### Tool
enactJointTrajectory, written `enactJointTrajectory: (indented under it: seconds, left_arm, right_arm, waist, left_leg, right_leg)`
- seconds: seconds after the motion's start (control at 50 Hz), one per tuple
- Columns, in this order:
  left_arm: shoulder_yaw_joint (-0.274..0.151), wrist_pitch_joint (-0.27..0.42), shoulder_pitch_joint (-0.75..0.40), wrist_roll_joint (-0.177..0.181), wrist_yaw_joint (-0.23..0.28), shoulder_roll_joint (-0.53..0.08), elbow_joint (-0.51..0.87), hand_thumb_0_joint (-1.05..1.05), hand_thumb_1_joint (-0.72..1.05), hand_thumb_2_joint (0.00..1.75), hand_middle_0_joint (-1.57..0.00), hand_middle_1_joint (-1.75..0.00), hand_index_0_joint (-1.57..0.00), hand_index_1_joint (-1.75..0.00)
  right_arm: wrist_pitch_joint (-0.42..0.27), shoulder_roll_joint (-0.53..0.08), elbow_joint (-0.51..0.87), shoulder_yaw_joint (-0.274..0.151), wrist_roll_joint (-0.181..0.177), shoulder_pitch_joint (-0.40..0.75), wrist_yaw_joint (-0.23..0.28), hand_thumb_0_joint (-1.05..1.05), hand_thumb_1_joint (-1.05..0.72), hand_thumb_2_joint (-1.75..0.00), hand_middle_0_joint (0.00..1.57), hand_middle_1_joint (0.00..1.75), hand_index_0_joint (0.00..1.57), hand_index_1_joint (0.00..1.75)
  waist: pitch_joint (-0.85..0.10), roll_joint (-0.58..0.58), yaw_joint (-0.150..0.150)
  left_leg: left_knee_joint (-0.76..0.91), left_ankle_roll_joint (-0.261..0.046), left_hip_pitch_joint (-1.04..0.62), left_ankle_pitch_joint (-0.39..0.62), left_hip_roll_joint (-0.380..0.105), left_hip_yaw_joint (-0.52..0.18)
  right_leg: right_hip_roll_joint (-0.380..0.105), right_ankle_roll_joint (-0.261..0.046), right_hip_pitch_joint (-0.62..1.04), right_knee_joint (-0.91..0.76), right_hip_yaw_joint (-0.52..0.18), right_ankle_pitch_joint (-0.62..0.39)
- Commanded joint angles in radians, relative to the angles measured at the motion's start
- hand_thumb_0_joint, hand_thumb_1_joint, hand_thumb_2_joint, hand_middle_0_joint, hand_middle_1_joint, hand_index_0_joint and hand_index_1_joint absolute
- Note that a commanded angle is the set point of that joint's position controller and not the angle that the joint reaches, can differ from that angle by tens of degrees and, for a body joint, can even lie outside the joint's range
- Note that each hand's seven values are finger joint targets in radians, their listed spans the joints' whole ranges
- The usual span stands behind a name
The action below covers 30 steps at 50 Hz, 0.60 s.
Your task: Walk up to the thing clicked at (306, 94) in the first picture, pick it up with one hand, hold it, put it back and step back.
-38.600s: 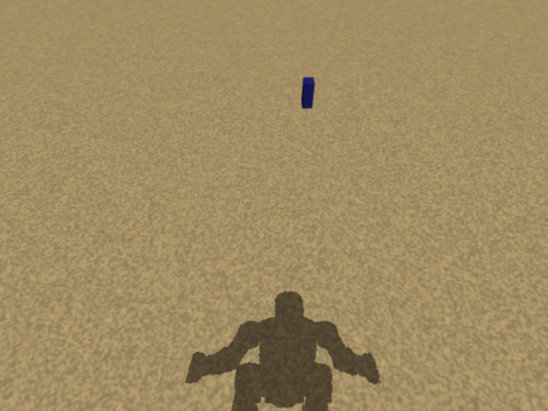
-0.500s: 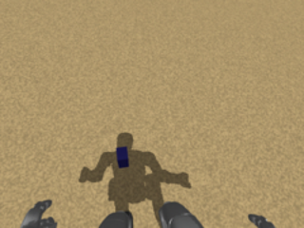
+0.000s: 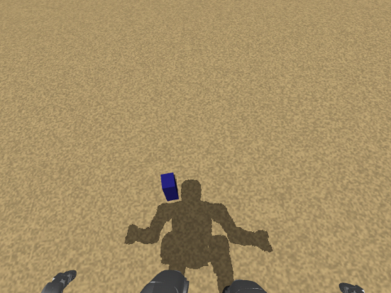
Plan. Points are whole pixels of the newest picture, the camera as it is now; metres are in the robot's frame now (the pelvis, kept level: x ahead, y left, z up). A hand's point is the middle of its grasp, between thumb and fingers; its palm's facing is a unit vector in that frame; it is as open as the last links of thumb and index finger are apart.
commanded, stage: step back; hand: left
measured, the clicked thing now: (170, 187) +0.60 +0.18 -0.68
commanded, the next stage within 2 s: none
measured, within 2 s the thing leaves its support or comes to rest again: neither
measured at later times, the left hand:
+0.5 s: hand out of the picture -0.06 +0.24 -0.16, palm faces +0.00 -0.91 -0.41, open 7.4 cm
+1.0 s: hand out of the picture -0.21 +0.24 -0.15, palm faces +0.06 -0.93 -0.37, open 7.4 cm
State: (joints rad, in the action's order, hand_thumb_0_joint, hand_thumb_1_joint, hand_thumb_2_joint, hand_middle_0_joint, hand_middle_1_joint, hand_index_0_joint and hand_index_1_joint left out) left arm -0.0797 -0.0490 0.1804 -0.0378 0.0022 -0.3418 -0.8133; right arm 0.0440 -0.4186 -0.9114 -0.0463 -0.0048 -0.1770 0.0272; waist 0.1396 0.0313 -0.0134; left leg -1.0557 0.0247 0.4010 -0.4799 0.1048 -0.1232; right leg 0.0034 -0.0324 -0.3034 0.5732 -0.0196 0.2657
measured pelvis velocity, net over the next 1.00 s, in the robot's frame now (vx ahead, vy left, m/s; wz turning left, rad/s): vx -0.31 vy -0.03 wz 0.05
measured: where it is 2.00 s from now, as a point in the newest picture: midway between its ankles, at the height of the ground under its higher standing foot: outside the picture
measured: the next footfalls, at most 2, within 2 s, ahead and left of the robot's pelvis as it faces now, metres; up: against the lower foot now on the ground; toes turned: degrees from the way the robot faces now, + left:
left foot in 0.12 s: -0.04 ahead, +0.12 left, +0.00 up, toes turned +1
right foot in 0.46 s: -0.12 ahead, -0.16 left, +0.00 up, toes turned +3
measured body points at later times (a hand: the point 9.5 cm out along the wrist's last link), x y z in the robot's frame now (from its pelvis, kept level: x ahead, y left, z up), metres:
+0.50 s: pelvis -0.15 -0.03 -0.02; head -0.08 -0.03 +0.43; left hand -0.06 +0.29 -0.13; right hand +0.00 -0.34 -0.13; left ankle -0.08 +0.12 -0.73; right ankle -0.16 -0.16 -0.74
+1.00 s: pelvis -0.31 -0.03 +0.00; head -0.26 -0.01 +0.44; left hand -0.21 +0.29 -0.12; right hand -0.20 -0.34 -0.11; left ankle -0.27 +0.09 -0.73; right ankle -0.34 -0.18 -0.64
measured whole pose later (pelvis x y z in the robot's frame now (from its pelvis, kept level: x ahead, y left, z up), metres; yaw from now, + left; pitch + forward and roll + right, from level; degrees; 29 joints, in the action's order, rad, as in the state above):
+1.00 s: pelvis -0.31 -0.03 +0.00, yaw +3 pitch -2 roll -1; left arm -0.08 -0.07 0.13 -0.01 0.01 -0.39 -0.83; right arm 0.05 -0.35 -0.87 -0.03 0.04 -0.16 0.00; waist 0.16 -0.02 -0.01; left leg -0.57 -0.02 0.30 -0.23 -0.01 -0.04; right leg 0.11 0.00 -0.45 1.20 -0.11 0.51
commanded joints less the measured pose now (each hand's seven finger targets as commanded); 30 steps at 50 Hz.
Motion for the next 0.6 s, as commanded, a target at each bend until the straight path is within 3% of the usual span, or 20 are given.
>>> enactJointTrajectory:
  seconds: [0.0,0.06,0.08,0.1,0.12,0.14,0.16,0.2,0.24,0.32,0.36,0.38,0.42,0.44,0.46,0.48,0.5,0.52,0.54,0.58]
  left_arm:
    - [-0.067,0.023,0.027,0.005,0.034,-0.240,0.101,0.00,0.90,0.90,-0.20,-0.30,-0.20,-0.30]
    - [-0.056,0.004,-0.003,0.021,0.024,-0.255,0.109,0.00,0.90,0.90,-0.20,-0.30,-0.20,-0.30]
    - [-0.054,-0.001,-0.025,0.024,0.020,-0.261,0.123,0.00,0.90,0.90,-0.20,-0.30,-0.20,-0.30]
    - [-0.044,-0.003,-0.021,0.027,0.016,-0.236,0.136,0.00,0.90,0.90,-0.20,-0.30,-0.20,-0.30]
    - [-0.040,-0.002,-0.017,0.031,0.013,-0.215,0.145,0.00,0.90,0.90,-0.20,-0.30,-0.20,-0.30]
    - [-0.054,0.002,-0.109,0.030,0.024,-0.224,0.154,0.00,0.90,0.90,-0.20,-0.30,-0.20,-0.30]
    - [-0.064,0.001,-0.150,0.015,0.029,-0.244,0.152,0.00,0.90,0.90,-0.20,-0.30,-0.20,-0.30]
    - [-0.062,-0.001,-0.081,0.025,0.021,-0.230,0.114,0.00,0.90,0.90,-0.20,-0.30,-0.20,-0.30]
    - [-0.061,0.004,-0.024,0.033,0.018,-0.225,0.089,0.00,0.90,0.90,-0.20,-0.30,-0.20,-0.30]
    - [-0.052,0.021,-0.040,0.025,0.019,-0.193,0.099,0.00,0.90,0.90,-0.20,-0.30,-0.20,-0.30]
    - [-0.047,0.034,-0.002,0.025,0.022,-0.190,0.087,0.00,0.90,0.90,-0.20,-0.30,-0.20,-0.30]
    - [-0.048,0.041,0.009,0.025,0.023,-0.191,0.070,0.00,0.90,0.90,-0.20,-0.30,-0.20,-0.30]
    - [-0.055,0.051,0.085,0.016,0.028,-0.189,0.023,0.00,0.90,0.90,-0.20,-0.30,-0.20,-0.30]
    - [-0.057,0.057,0.078,0.004,0.030,-0.218,0.014,0.00,0.90,0.90,-0.20,-0.30,-0.20,-0.30]
    - [-0.075,0.061,0.075,-0.007,0.027,-0.292,0.018,0.00,0.90,0.90,-0.20,-0.30,-0.20,-0.30]
    - [-0.093,0.053,0.018,0.002,0.021,-0.370,0.042,0.00,0.90,0.90,-0.20,-0.30,-0.20,-0.30]
    - [-0.093,0.054,-0.059,-0.006,0.026,-0.422,0.079,0.00,0.90,0.90,-0.20,-0.30,-0.20,-0.30]
    - [-0.087,0.054,-0.089,-0.002,0.028,-0.374,0.089,0.00,0.90,0.90,-0.20,-0.30,-0.20,-0.30]
    - [-0.073,0.052,-0.098,0.002,0.026,-0.330,0.096,0.00,0.90,0.90,-0.20,-0.30,-0.20,-0.30]
    - [-0.068,0.049,-0.117,-0.001,0.030,-0.285,0.091,0.00,0.90,0.90,-0.20,-0.30,-0.20,-0.30]
  right_arm:
    - [-0.042,-0.129,0.097,-0.029,0.010,0.012,0.014,0.00,-0.90,-0.90,0.20,0.30,0.20,0.30]
    - [-0.046,-0.129,0.061,-0.045,0.019,-0.053,0.009,0.00,-0.90,-0.90,0.20,0.30,0.20,0.30]
    - [-0.046,-0.136,0.050,-0.050,0.019,-0.082,0.007,0.00,-0.90,-0.90,0.20,0.30,0.20,0.30]
    - [-0.046,-0.174,0.056,-0.063,0.030,-0.069,0.007,0.00,-0.90,-0.90,0.20,0.30,0.20,0.30]
    - [-0.047,-0.250,0.070,-0.081,0.039,-0.056,0.004,0.00,-0.90,-0.90,0.20,0.30,0.20,0.30]
    - [-0.040,-0.327,0.092,-0.092,0.032,0.002,-0.006,0.00,-0.90,-0.90,0.20,0.30,0.20,0.30]
    - [-0.050,-0.323,0.100,-0.097,0.040,0.034,0.001,0.00,-0.90,-0.90,0.20,0.30,0.20,0.30]
    - [-0.053,-0.243,0.115,-0.069,0.045,0.062,0.008,0.00,-0.90,-0.90,0.20,0.30,0.20,0.30]
    - [-0.052,-0.202,0.120,-0.059,0.035,0.089,0.010,0.00,-0.90,-0.90,0.20,0.30,0.20,0.30]
    - [-0.042,-0.190,0.117,-0.062,0.034,0.013,0.005,0.00,-0.90,-0.90,0.20,0.30,0.20,0.30]
    - [-0.035,-0.202,0.130,-0.066,0.032,0.030,0.003,0.00,-0.90,-0.90,0.20,0.30,0.20,0.30]
    - [-0.027,-0.203,0.130,-0.065,0.030,0.030,-0.002,0.00,-0.90,-0.90,0.20,0.30,0.20,0.30]
    - [-0.010,-0.211,0.143,-0.064,0.016,0.066,-0.007,0.00,-0.90,-0.90,0.20,0.30,0.20,0.30]
    - [-0.008,-0.186,0.148,-0.058,0.004,0.083,-0.009,0.00,-0.90,-0.90,0.20,0.30,0.20,0.30]
    - [-0.007,-0.150,0.159,-0.047,-0.002,0.076,-0.010,0.00,-0.90,-0.90,0.20,0.30,0.20,0.30]
    - [-0.004,-0.116,0.175,-0.039,-0.004,0.076,-0.002,0.00,-0.90,-0.90,0.20,0.30,0.20,0.30]
    - [0.004,-0.152,0.162,-0.057,0.004,0.088,0.010,0.00,-0.90,-0.90,0.20,0.30,0.20,0.30]
    - [0.003,-0.191,0.145,-0.067,0.004,0.071,0.003,0.00,-0.90,-0.90,0.20,0.30,0.20,0.30]
    - [0.001,-0.204,0.129,-0.069,-0.001,0.059,-0.003,0.00,-0.90,-0.90,0.20,0.30,0.20,0.30]
    - [-0.005,-0.163,0.109,-0.055,-0.003,0.022,0.001,0.00,-0.90,-0.90,0.20,0.30,0.20,0.30]
  waist:
    - [-0.222,-0.231,-0.035]
    - [-0.230,-0.198,-0.001]
    - [-0.234,-0.169,0.016]
    - [-0.240,-0.117,0.010]
    - [-0.254,0.064,0.010]
    - [-0.184,0.254,0.059]
    - [-0.127,0.231,0.072]
    - [-0.131,0.120,0.024]
    - [-0.129,0.085,-0.016]
    - [-0.152,0.128,0.037]
    - [-0.196,0.169,0.027]
    - [-0.216,0.169,0.036]
    - [-0.256,0.145,0.001]
    - [-0.277,0.119,-0.002]
    - [-0.263,-0.040,0.005]
    - [-0.206,-0.235,-0.003]
    - [-0.159,-0.311,-0.023]
    - [-0.118,-0.257,0.004]
    - [-0.115,-0.168,0.014]
    - [-0.122,-0.164,0.028]
  left_leg:
    - [0.321,-0.013,0.079,-0.044,-0.093,0.040]
    - [0.605,-0.029,-0.102,0.178,-0.070,0.125]
    - [0.683,-0.033,-0.173,0.333,-0.080,0.123]
    - [0.650,-0.060,-0.250,0.447,-0.153,0.029]
    - [0.643,-0.138,-0.319,0.595,-0.337,-0.200]
    - [0.720,-0.286,-0.148,0.642,-0.484,-0.351]
    - [0.739,-0.345,-0.084,0.640,-0.536,-0.417]
    - [0.665,-0.301,-0.148,0.761,-0.422,-0.201]
    - [0.623,-0.238,-0.178,0.750,-0.338,-0.088]
    - [0.547,-0.253,-0.358,0.773,-0.316,-0.072]
    - [0.503,-0.252,-0.398,0.778,-0.333,-0.069]
    - [0.469,-0.236,-0.392,0.774,-0.309,-0.053]
    - [0.380,-0.185,-0.332,0.718,-0.272,-0.014]
    - [0.357,-0.147,-0.231,0.604,-0.243,-0.010]
    - [0.274,-0.090,-0.012,0.381,-0.153,-0.017]
    - [0.106,-0.043,0.086,-0.069,-0.009,0.046]
    - [-0.089,-0.027,0.005,-0.165,-0.050,-0.012]
    - [-0.130,-0.028,-0.038,-0.122,-0.078,-0.049]
    - [-0.136,-0.034,-0.032,-0.070,-0.042,-0.046]
    - [-0.151,-0.022,0.061,-0.029,0.006,-0.029]
  right_leg:
    - [-0.249,-0.181,0.390,-0.015,-0.220,-0.625]
    - [-0.196,-0.126,0.306,0.062,-0.166,-0.560]
    - [-0.179,-0.099,0.250,0.075,-0.160,-0.495]
    - [-0.142,-0.060,0.117,0.079,-0.156,-0.335]
    - [-0.036,-0.015,-0.042,0.194,-0.088,-0.099]
    - [0.078,0.021,-0.072,0.364,-0.012,0.308]
    - [0.053,0.023,-0.084,0.550,-0.142,0.374]
    - [0.092,0.014,-0.132,0.669,-0.162,0.311]
    - [0.106,0.011,-0.157,0.680,-0.161,0.252]
    - [0.065,0.061,-0.181,0.385,-0.098,0.265]
    - [0.006,0.053,-0.115,0.148,-0.066,0.235]
    - [0.020,0.054,-0.070,0.041,-0.026,0.177]
    - [0.041,0.042,0.081,-0.245,0.025,-0.082]
    - [0.008,0.021,0.172,-0.226,-0.042,-0.185]
    - [-0.112,-0.019,0.259,-0.162,-0.244,-0.317]
    - [-0.299,-0.159,0.150,-0.203,-0.410,-0.342]
    - [-0.420,-0.276,-0.070,-0.230,-0.531,-0.334]
    - [-0.398,-0.265,-0.142,-0.232,-0.479,-0.300]
    - [-0.307,-0.226,-0.098,-0.183,-0.342,-0.354]
    - [-0.223,-0.171,0.020,-0.107,-0.203,-0.465]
